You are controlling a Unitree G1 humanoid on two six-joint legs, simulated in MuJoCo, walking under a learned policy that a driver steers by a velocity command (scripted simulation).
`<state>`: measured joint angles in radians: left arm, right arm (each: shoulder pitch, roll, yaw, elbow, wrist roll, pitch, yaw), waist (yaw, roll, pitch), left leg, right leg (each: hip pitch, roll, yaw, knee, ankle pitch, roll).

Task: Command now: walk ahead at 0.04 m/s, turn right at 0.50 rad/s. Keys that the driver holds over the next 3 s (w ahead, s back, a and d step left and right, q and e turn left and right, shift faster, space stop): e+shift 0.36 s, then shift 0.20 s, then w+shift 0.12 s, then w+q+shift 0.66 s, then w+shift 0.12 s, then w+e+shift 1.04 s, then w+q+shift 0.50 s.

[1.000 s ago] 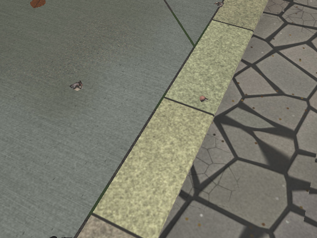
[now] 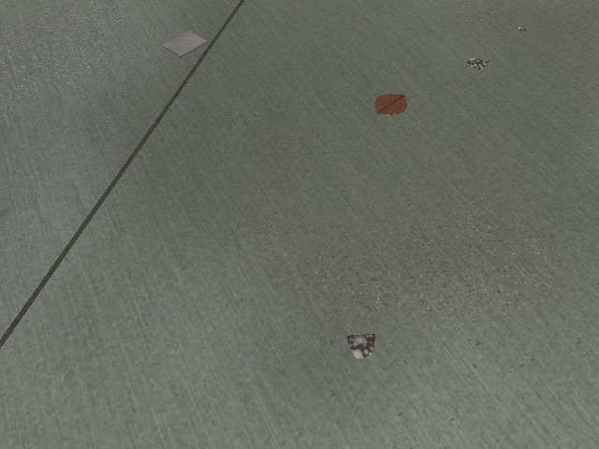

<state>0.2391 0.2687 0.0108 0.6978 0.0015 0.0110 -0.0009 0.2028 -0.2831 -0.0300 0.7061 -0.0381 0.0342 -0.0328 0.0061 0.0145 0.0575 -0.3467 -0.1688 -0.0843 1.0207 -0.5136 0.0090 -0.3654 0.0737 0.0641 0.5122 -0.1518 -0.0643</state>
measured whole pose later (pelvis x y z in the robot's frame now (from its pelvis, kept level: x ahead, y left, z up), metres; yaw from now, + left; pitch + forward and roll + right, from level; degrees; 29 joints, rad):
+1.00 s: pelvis +0.11 -0.04 +0.00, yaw -19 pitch +2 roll -1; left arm 0.41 0.26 0.03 0.83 0.04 -0.08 0.00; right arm 0.25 -0.30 -0.07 0.75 -0.02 0.01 0.07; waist 0.02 0.04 -0.02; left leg -0.80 0.03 -0.02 1.10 -0.12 0.06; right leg 0.14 0.05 -0.12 0.17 -0.35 -0.03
